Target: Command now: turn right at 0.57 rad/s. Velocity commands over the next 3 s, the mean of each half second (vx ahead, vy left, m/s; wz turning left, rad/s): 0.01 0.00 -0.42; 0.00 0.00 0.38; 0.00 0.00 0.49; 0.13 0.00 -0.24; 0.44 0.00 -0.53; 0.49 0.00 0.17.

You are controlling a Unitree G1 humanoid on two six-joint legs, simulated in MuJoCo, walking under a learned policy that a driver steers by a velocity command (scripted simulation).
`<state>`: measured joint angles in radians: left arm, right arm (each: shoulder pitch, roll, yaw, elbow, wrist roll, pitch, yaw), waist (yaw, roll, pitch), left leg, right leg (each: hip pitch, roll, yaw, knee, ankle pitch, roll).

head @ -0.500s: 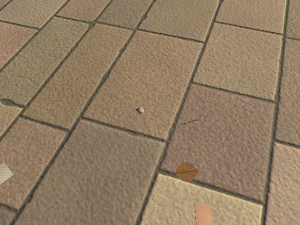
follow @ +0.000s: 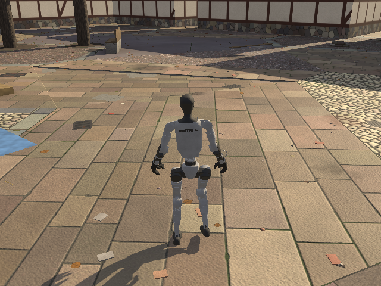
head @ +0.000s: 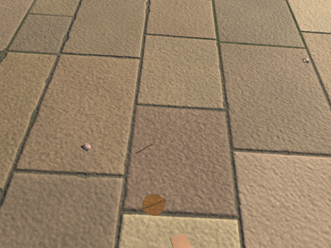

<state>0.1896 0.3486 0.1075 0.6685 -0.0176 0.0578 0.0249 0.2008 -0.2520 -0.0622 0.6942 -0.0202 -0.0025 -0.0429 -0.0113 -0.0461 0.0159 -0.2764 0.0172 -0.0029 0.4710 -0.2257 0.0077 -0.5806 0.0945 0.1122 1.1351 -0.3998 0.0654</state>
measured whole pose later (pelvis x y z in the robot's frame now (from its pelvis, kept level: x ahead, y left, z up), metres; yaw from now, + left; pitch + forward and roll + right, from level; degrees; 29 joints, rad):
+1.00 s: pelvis -0.03 -0.03 +0.00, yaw +3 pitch +2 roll -2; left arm 0.09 0.30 0.09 0.72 -0.01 0.02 0.03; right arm 0.20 -0.31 -0.07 0.67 0.01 0.03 -0.03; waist -0.02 -0.01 0.05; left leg -0.27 -0.04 -0.12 0.47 -0.23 0.03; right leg -0.43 0.03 0.07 0.84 -0.39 0.09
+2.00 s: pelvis -0.01 -0.04 +0.00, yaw +7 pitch +1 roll +2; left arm 0.20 0.30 0.06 0.73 -0.03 0.02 -0.03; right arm 0.25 -0.31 -0.09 0.75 0.02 -0.03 0.00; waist -0.03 0.01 0.02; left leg -0.09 0.05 0.19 0.36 -0.28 0.00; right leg -0.39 -0.09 -0.05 0.69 -0.36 -0.01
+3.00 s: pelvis +0.52 -0.13 -0.01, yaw -1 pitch +1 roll +1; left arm 0.04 0.27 0.02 0.61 0.00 -0.11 -0.01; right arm 0.43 -0.30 -0.07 0.79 0.02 -0.05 0.00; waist -0.10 0.00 0.01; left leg -0.11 -0.06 -0.18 0.54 -0.42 0.02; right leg -0.43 0.00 0.06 0.49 -0.10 0.00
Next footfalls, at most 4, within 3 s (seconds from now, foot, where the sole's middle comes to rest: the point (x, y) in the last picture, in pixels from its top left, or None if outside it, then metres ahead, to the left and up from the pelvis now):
0.26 right None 0.01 -0.15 -0.78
0.72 left None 0.01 0.07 -0.78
1.12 right None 0.04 -0.16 -0.78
1.52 left None -0.04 0.09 -0.78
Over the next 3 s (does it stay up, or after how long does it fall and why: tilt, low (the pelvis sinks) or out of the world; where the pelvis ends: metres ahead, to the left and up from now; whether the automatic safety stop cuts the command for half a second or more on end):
stays up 0.52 -0.13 -0.01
